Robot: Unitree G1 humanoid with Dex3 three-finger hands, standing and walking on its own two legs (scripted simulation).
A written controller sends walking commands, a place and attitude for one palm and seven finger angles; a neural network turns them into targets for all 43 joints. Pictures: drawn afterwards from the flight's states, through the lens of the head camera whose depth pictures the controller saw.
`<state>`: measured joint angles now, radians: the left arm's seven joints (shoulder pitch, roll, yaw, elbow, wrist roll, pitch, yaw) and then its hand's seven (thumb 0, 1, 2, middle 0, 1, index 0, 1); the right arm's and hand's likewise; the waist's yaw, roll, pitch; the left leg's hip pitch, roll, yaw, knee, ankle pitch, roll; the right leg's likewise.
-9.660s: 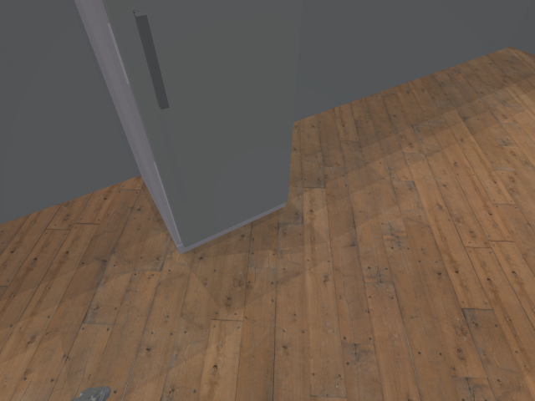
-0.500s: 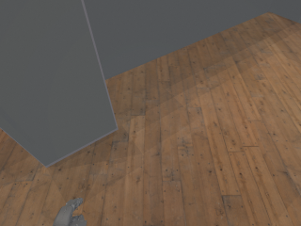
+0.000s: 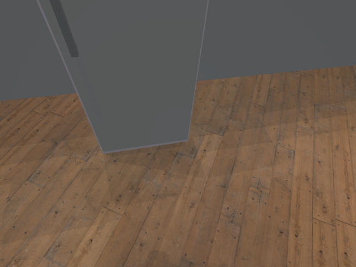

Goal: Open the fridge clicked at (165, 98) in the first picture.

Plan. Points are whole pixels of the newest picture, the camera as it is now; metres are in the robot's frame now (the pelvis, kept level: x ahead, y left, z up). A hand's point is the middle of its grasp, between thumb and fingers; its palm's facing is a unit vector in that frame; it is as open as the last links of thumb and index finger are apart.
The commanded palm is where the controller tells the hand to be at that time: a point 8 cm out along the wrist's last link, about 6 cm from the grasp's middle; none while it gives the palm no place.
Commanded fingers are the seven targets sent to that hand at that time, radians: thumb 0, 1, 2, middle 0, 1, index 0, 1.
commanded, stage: turn to face it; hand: left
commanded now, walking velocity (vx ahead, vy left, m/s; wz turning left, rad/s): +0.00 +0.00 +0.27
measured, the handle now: (63, 19) +0.74 +0.43 +0.13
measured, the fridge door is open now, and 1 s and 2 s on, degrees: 0 0 0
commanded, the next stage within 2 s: take the last steps up to it in 0.16 s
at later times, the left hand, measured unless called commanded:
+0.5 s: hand out of the picture +0.06 +0.18 -0.14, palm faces +0.16 -0.96 -0.25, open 7.4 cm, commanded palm none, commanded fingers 0.00 0.90 0.90 -0.20 -0.30 -0.20 -0.30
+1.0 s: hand out of the picture -0.03 +0.21 -0.17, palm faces +0.30 -0.94 -0.14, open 7.4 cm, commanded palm none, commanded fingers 0.00 0.90 0.90 -0.20 -0.30 -0.20 -0.30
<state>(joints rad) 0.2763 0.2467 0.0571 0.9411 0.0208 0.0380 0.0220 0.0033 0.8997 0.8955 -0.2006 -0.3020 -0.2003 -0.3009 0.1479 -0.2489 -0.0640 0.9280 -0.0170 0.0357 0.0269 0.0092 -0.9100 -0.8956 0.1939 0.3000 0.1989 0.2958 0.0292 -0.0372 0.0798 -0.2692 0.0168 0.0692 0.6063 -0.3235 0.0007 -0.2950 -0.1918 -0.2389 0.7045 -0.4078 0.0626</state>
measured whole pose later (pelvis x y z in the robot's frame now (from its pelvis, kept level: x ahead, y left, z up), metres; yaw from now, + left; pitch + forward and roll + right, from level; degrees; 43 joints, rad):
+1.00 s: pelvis +0.12 +0.09 +0.00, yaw +10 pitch -1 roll +0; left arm 0.48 0.13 0.04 1.17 0.03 -0.01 0.02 0.00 0.90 0.90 -0.20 -0.30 -0.20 -0.30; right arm 0.18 -0.15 -0.04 1.01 -0.03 -0.06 0.02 0.01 -0.91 -0.90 0.19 0.30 0.20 0.30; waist 0.06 -0.03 0.05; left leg -0.35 0.05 0.13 0.65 -0.28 0.03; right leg -0.19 -0.14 -0.08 0.88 -0.52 0.03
